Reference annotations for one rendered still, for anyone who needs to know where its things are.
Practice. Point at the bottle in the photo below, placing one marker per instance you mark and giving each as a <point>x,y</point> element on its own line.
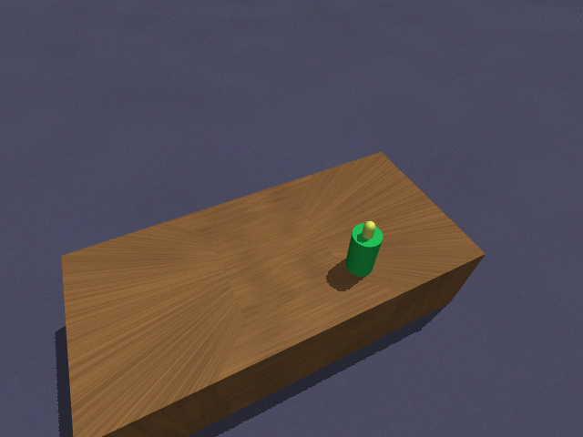
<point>364,246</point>

